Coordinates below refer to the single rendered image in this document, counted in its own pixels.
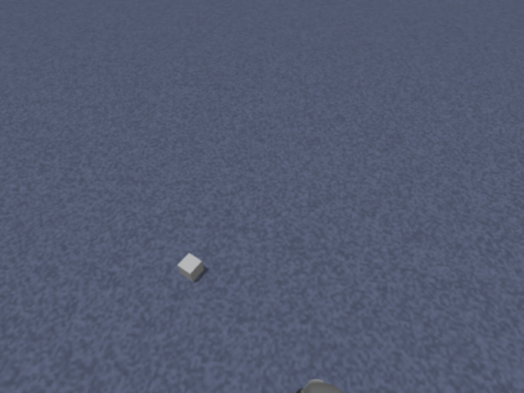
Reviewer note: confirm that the cube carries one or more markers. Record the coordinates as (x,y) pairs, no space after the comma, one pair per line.
(190,267)

